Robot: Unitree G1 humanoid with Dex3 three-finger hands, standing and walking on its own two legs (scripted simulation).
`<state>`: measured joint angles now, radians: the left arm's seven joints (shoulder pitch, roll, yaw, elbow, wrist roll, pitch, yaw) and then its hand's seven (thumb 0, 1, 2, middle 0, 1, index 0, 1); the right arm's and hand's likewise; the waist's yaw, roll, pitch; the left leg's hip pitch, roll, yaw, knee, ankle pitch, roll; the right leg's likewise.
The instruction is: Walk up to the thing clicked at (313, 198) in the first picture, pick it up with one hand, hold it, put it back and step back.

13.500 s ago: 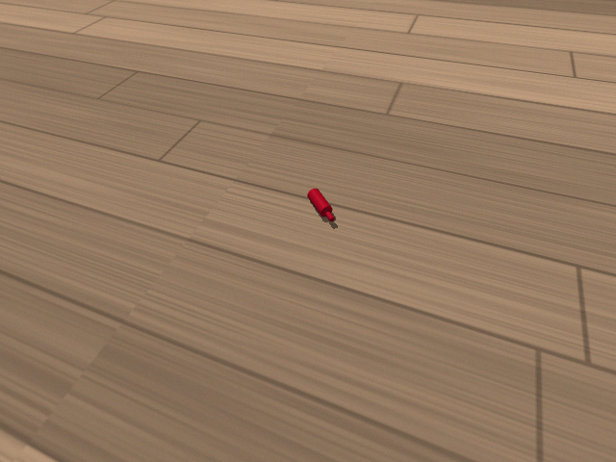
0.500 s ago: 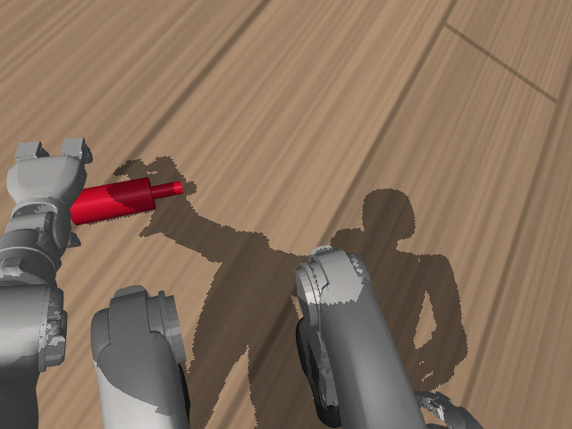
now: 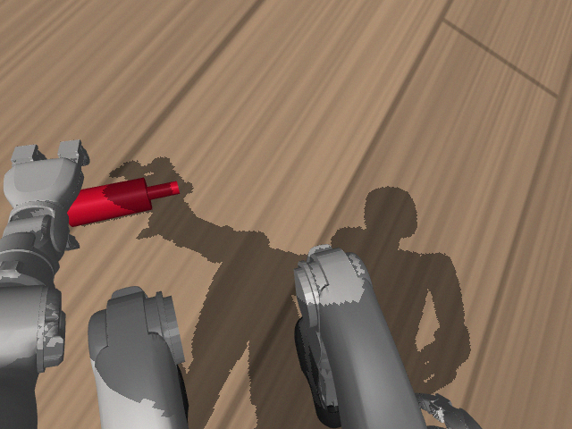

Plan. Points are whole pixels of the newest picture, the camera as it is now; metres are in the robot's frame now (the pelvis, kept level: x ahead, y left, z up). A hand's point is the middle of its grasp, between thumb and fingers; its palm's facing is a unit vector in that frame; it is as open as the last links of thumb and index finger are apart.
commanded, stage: approach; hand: left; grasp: from above
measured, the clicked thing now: (125, 198) +0.51 +0.19 -0.29
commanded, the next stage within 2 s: rest palm in 0.50 s
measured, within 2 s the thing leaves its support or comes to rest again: neither
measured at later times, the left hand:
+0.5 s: hand (102, 179) +0.50 +0.20 -0.18, palm faces -0.42 -0.06 -0.90, open 13.6 cm
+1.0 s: hand (105, 204) +0.47 +0.21 -0.22, palm faces -0.49 -0.08 -0.87, open 13.4 cm
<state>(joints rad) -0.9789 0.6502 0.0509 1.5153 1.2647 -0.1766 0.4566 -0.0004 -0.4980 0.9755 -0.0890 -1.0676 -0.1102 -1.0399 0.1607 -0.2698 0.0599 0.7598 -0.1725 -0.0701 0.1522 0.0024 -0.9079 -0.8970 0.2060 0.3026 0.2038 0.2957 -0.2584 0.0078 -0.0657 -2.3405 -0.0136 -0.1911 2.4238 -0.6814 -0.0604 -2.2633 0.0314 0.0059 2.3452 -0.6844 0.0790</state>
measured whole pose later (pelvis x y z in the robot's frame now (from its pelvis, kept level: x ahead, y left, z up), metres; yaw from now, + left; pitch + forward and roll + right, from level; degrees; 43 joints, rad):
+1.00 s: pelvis +0.00 +0.00 -0.01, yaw -1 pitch +33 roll -8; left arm -1.11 0.71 0.03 1.73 1.31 -0.19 0.55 0.00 -0.40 0.91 -0.06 -1.13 -0.13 -1.05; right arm 0.14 -0.29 0.13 0.72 -0.23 -0.12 0.18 0.00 -0.90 -0.89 0.20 0.30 0.20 0.30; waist -0.36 -0.05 0.02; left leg -2.35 -0.02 -0.23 2.47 -0.70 -0.08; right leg -2.28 0.04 -0.02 2.38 -0.68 0.08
